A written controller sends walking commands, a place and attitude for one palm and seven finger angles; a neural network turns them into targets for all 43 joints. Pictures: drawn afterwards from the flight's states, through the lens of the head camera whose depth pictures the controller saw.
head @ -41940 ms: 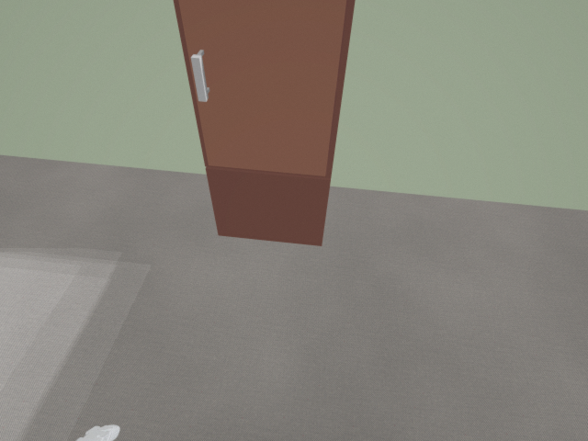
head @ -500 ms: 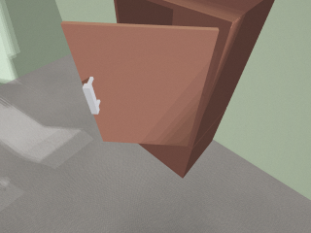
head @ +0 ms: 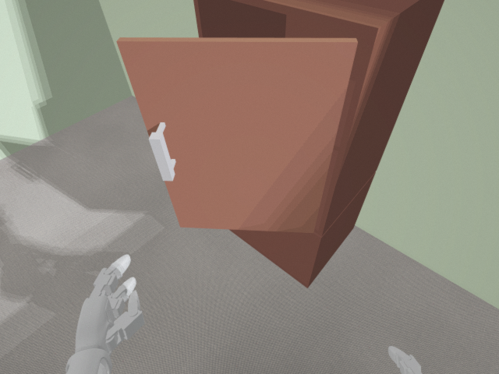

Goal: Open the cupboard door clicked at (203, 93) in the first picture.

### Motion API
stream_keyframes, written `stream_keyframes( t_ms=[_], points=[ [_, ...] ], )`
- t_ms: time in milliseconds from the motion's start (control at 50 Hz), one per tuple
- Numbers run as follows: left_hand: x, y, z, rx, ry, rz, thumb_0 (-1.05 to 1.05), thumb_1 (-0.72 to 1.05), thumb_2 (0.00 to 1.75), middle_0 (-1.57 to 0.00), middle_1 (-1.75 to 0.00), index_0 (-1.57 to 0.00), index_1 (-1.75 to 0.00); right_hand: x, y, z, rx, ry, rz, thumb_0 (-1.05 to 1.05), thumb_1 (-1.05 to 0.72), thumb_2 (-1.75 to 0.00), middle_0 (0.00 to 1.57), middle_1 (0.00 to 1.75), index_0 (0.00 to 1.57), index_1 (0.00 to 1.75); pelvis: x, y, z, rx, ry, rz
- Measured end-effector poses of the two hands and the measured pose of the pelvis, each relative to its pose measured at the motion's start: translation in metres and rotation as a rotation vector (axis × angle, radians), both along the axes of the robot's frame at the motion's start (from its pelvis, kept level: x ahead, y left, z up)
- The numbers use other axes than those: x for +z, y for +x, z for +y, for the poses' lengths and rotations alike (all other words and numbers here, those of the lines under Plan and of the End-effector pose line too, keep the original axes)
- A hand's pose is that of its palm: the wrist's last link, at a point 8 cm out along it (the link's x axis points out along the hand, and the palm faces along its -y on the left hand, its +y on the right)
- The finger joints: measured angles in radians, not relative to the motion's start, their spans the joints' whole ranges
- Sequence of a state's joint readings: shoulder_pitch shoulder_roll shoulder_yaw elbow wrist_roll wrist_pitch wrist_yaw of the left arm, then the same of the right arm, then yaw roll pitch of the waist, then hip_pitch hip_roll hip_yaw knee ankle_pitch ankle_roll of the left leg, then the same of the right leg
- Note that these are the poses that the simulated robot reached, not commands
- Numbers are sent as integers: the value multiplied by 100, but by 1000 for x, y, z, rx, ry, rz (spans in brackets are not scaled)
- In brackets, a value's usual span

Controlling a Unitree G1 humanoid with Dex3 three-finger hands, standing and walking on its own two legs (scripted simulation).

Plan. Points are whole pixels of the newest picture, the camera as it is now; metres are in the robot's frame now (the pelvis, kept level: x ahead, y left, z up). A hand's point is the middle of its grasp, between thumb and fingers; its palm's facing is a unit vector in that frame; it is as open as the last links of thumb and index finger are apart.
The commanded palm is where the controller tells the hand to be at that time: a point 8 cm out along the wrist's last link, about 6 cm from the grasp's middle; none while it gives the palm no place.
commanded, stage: raise the hand with hooked fingers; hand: left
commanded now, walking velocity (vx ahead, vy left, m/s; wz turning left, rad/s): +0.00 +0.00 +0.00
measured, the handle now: (165, 151) +0.58 +0.22 +0.02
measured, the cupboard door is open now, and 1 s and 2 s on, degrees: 37 37 37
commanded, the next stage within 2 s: move the hooked fingers beside the handle in 1.90 s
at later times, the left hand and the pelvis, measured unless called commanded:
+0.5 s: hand (129, 332) +0.20 +0.20 -0.02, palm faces -0.13 -0.99 -0.05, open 10.3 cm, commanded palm +0.17 +0.27 -0.02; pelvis -0.05 +0.02 -0.07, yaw +0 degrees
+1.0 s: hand (91, 297) +0.24 +0.27 +0.01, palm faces +0.00 -1.00 -0.06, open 13.1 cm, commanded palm +0.22 +0.32 +0.02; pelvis -0.02 +0.03 -0.04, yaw +0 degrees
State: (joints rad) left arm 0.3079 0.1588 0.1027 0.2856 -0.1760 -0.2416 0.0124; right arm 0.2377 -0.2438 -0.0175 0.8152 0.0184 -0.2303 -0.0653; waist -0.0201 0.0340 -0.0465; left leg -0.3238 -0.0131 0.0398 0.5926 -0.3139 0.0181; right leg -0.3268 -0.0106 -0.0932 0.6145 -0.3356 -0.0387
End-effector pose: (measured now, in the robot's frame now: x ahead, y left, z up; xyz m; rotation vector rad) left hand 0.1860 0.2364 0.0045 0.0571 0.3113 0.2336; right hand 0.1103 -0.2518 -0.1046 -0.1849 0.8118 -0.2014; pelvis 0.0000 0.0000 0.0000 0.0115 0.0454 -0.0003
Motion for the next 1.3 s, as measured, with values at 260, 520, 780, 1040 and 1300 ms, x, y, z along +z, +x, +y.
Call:
stream_keyframes(
  t_ms=[260, 520, 780, 1040, 1300],
  points=[
    [-70, -64, 12, -192, -108, -179, 1, 56, 76, -22, -52, -23, -52, 16, 72, 5, 183, -118, -338, 1, -90, -90, 20, 30, 20, 30, -69, -41, 2, 0, -18, 150],
    [-27, 0, 25, -368, -54, -213, 1, 26, 63, -24, -71, -25, -71, -34, 8, 64, 135, 30, -123, 2, -90, -90, 21, 30, 20, 30, -66, -46, 19, 8, -63, 158],
    [-9, 2, 66, -239, 16, -270, 0, -4, 50, -26, -91, -27, -90, -24, -7, 36, 112, -81, -46, 2, -90, -90, 21, 30, 20, 30, -57, -31, 33, 6, -64, 166],
    [17, 33, 89, -219, 10, -288, -1, -35, 37, -29, -110, -29, -110, 5, 37, 47, 136, -68, -164, 2, -90, -90, 20, 30, 20, 30, -43, -17, 32, 5, -63, 144],
    [31, 53, 103, -241, 0, -275, -1, -49, 31, -30, -119, -30, -119, 1, 30, 41, 142, -60, -101, 2, -90, -90, 21, 30, 20, 30, -35, -13, 24, 5, -57, 130]
  ],
)
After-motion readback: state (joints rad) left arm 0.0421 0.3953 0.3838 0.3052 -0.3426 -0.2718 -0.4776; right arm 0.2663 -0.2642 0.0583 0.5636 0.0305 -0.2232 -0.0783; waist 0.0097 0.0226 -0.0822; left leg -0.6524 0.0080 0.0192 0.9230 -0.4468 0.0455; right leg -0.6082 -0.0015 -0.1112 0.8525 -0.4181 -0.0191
